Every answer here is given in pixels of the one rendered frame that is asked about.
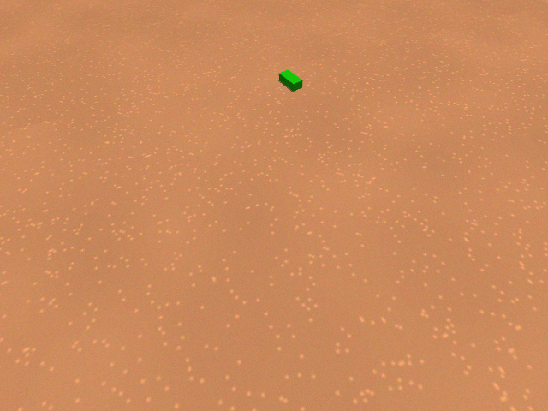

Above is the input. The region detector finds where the carton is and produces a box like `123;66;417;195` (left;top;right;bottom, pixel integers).
279;70;302;91

